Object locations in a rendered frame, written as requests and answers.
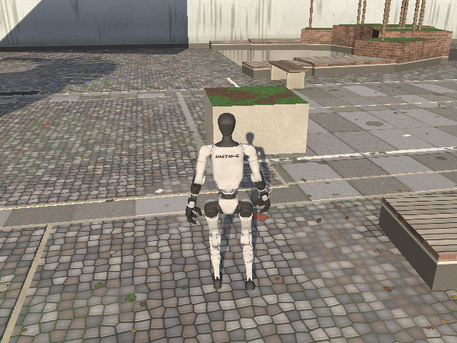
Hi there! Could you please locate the left robot forearm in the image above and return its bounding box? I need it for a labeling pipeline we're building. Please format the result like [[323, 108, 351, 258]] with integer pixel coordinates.
[[187, 174, 201, 208]]

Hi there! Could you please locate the right robot forearm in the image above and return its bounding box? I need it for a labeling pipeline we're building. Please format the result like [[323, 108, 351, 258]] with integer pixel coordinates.
[[255, 171, 269, 201]]

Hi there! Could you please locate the robot torso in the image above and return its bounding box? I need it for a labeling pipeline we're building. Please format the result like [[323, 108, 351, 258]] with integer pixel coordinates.
[[211, 141, 244, 214]]

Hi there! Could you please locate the right robot upper arm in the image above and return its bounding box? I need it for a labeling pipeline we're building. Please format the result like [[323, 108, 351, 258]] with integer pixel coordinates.
[[242, 144, 262, 182]]

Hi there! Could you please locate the right robot hand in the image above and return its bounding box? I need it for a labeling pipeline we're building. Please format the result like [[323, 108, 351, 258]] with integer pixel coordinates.
[[254, 198, 271, 214]]

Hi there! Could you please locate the left robot upper arm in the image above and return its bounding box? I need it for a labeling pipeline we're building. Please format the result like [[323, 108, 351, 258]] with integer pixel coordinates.
[[194, 144, 213, 185]]

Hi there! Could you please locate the robot right thigh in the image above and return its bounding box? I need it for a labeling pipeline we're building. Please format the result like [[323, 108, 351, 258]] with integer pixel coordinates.
[[238, 199, 253, 245]]

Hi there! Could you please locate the left robot hand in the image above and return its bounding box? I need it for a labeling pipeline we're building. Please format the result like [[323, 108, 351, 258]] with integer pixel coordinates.
[[185, 206, 202, 224]]

